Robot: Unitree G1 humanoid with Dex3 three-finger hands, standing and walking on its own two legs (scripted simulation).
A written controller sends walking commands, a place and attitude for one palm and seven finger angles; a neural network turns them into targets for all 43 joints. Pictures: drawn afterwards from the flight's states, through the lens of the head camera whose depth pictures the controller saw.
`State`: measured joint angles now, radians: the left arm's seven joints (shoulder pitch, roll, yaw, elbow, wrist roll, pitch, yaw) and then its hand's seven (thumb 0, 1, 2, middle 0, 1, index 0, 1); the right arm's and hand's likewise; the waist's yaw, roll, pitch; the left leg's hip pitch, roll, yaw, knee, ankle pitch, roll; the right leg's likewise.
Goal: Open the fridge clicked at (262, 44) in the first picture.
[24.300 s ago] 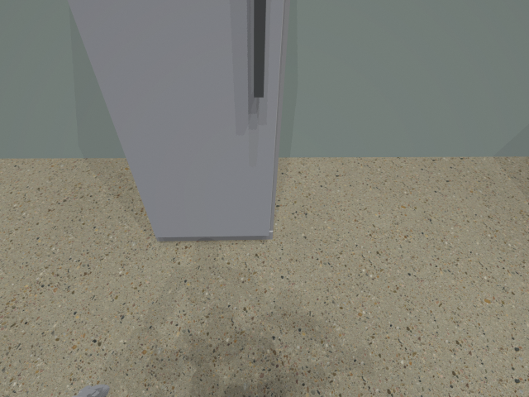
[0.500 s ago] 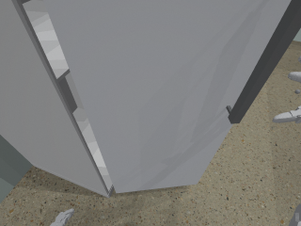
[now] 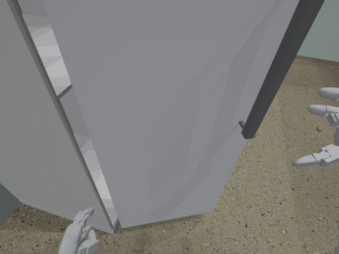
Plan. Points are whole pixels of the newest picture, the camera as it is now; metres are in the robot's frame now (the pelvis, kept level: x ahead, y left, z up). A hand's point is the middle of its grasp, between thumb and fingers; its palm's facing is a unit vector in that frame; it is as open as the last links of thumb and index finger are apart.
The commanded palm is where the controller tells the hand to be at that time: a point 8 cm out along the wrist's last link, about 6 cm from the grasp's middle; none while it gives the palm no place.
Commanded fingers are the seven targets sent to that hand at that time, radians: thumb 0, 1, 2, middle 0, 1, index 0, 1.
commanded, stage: slip the hand off the handle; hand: right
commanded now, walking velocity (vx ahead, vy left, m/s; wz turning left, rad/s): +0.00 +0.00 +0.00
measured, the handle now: (271, 69) +0.46 -0.21 +0.25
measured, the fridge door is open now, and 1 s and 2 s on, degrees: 63 63 63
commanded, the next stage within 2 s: draw the hand back to the body in 0.12 s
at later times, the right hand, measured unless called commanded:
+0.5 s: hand (324, 147) +0.28 -0.26 +0.20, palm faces +0.11 +0.99 -0.06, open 14.7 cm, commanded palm +0.23 -0.31 +0.20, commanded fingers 0.00 0.55 -0.20 0.25 1.15 0.25 1.15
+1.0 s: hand out of the picture +0.23 -0.29 +0.17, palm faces +0.49 +0.83 -0.28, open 13.1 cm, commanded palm +0.18 -0.31 +0.19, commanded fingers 0.00 -0.14 -0.53 0.23 0.75 0.23 0.75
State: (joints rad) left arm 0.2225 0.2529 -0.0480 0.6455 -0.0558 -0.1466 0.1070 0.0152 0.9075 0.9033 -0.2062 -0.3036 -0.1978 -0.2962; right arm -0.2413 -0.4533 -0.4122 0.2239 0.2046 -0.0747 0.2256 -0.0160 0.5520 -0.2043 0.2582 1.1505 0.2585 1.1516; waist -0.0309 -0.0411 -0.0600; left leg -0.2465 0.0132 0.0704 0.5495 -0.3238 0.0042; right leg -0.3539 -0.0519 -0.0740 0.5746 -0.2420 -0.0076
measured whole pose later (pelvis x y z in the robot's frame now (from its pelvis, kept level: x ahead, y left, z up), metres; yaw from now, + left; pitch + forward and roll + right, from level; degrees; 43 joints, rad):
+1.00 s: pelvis +0.00 -0.01 +0.01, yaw +0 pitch -3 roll +1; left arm 0.20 0.24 -0.05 0.68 -0.01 -0.20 0.09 0.02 0.91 0.90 -0.21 -0.30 -0.20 -0.30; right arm 0.23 -0.35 -0.37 -0.22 0.11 -0.06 -0.08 -0.01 0.20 -0.38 0.24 0.94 0.25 0.94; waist -0.08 -0.04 0.01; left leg -0.10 0.02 0.07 0.45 -0.29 -0.01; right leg -0.21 -0.03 -0.08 0.48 -0.21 -0.01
